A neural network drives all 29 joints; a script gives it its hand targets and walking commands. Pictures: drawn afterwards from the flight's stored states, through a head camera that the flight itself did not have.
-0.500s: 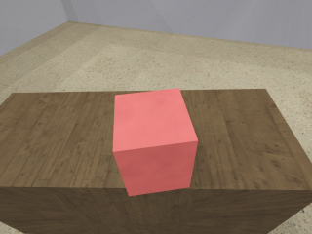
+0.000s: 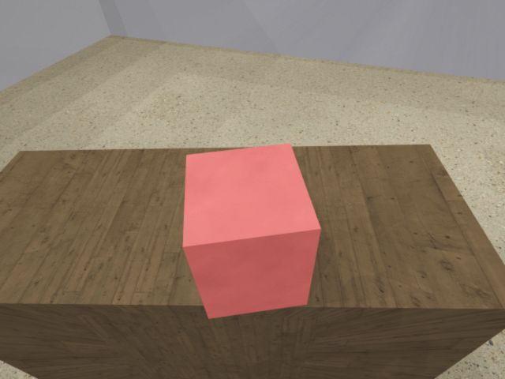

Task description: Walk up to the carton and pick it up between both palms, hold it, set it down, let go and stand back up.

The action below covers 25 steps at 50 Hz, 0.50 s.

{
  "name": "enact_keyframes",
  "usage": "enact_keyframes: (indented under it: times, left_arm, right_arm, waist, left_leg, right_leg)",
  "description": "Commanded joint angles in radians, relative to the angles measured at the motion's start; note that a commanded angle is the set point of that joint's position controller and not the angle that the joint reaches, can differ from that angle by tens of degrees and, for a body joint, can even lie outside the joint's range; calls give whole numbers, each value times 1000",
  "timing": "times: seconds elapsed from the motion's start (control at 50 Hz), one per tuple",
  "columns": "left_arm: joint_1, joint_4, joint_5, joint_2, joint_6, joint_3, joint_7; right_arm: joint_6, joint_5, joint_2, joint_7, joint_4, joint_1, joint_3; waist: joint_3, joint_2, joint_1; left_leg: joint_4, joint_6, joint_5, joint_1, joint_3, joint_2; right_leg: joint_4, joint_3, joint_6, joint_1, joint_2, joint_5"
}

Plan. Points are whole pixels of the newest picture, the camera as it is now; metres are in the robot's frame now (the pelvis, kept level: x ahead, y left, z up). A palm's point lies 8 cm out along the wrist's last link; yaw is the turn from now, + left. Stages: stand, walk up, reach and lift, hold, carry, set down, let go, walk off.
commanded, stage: walk up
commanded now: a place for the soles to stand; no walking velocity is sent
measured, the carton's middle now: (248, 232) +0.41 +0.04 -0.01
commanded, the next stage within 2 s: reach and lift in 0.32 s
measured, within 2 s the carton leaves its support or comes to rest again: neither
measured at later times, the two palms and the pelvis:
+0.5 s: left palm out of the picture +0.12 +0.29 -0.12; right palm out of the picture +0.13 -0.27 -0.12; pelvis -0.01 +0.00 -0.02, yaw +0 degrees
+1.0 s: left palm out of the picture +0.15 +0.24 -0.07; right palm out of the picture +0.13 -0.27 -0.09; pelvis -0.01 -0.01 -0.01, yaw +0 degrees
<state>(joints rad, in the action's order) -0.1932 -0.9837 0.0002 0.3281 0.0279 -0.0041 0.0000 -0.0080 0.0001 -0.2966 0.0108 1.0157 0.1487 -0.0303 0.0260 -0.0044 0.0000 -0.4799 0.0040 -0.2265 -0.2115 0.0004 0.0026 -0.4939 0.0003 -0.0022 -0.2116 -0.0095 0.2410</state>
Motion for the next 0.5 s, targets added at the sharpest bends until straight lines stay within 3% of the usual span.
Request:
enact_keyframes:
  times: [0.0,0.04,0.16,0.2,0.22,0.26,0.3,0.32,0.34,0.36,0.42,0.46,0.48]
  left_arm:
    - [50,34,26,269,38,-66,-13]
    - [45,30,29,256,38,-63,-11]
    - [17,30,20,247,40,-54,-15]
    - [8,23,21,254,39,-56,-18]
    - [3,23,22,250,40,-56,-19]
    - [-1,20,18,273,40,-63,-21]
    - [8,23,22,264,41,-61,-19]
    - [359,337,-25,185,-145,-95,-30]
    - [447,386,-3,197,-236,-95,-53]
    - [420,417,-21,174,-312,-92,-57]
    - [321,481,3,132,-416,-66,-45]
    - [280,554,16,115,-435,-67,-38]
    - [245,588,22,112,-428,-81,-37]
  right_arm:
    - [-16,37,-235,8,-51,-10,-55]
    - [-19,32,-245,8,-58,-12,-57]
    - [-21,29,-245,3,-60,-11,-57]
    - [-21,25,-250,2,-68,-17,-61]
    - [-21,25,-252,1,-72,-19,-62]
    - [-18,19,-244,2,-79,-19,-58]
    - [-15,21,-244,4,-75,-31,-61]
    - [-173,129,-44,-1,-113,-382,-95]
    - [-163,139,-101,32,-130,-391,-109]
    - [-151,137,-117,58,-141,-366,-121]
    - [-109,104,-149,59,-127,-236,-162]
    - [-104,69,-178,60,-176,-178,-158]
    - [-110,44,-191,61,-214,-176,-143]
  waist:
    - [-11,12,-8]
    - [-29,-18,-6]
    - [-88,-39,-15]
    - [-108,-18,-3]
    - [-110,-37,-5]
    - [-113,6,-3]
    - [-91,-29,-3]
    - [2,92,-20]
    - [14,38,-19]
    - [38,17,-25]
    - [-24,53,-35]
    - [-106,45,-38]
    - [-160,31,-17]
  left_leg:
    - [104,-46,-127,22,-62,70]
    - [120,-51,-120,39,-73,89]
    - [99,-50,66,92,-67,98]
    - [88,-52,88,93,-69,103]
    - [79,-50,97,85,-59,102]
    - [54,-49,108,88,-48,95]
    - [61,-47,31,70,-49,87]
    - [-28,24,-153,-137,103,3]
    - [-43,9,-213,-162,84,24]
    - [-52,2,-269,-169,77,37]
    - [-62,11,-207,-67,87,55]
    - [-77,17,-75,18,90,50]
    - [-81,22,7,63,90,35]
  right_leg:
    - [222,186,66,-41,-123,204]
    - [200,150,58,-16,-98,135]
    - [129,129,60,35,-106,-122]
    - [119,120,60,67,-100,-150]
    - [111,130,63,73,-102,-187]
    - [118,142,70,77,-125,-191]
    - [139,151,74,52,-128,-136]
    - [-12,-81,14,-207,-8,200]
    - [-49,-60,35,-190,-1,242]
    - [-76,-66,54,-202,-11,282]
    - [-71,-78,48,-168,8,145]
    - [-62,-86,41,-137,23,1]
    - [-51,-75,35,-109,30,-65]
